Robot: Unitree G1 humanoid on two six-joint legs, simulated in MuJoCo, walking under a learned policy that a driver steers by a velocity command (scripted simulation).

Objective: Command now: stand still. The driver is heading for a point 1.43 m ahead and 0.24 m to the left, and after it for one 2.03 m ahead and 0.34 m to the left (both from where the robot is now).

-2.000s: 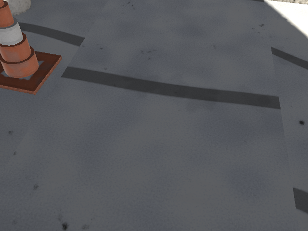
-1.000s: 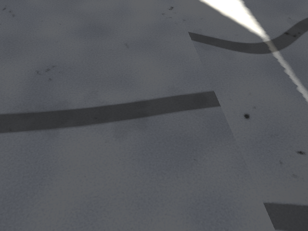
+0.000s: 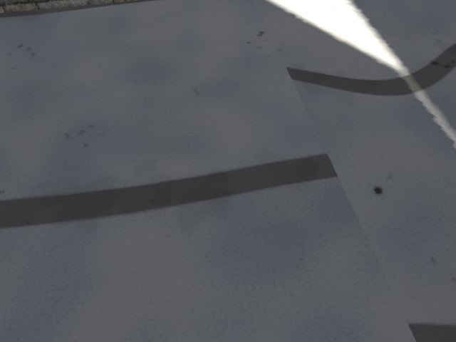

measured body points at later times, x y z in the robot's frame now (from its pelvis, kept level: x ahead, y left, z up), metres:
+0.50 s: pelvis +0.01 +0.00 +0.00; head +0.01 -0.01 +0.45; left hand -0.05 +0.20 -0.16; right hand -0.02 -0.22 -0.17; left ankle +0.05 +0.09 -0.74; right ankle -0.07 -0.10 -0.74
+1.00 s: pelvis +0.12 +0.05 -0.02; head +0.13 +0.07 +0.43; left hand +0.01 +0.28 -0.17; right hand +0.16 -0.20 -0.15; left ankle +0.13 +0.12 -0.74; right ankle -0.04 -0.08 -0.68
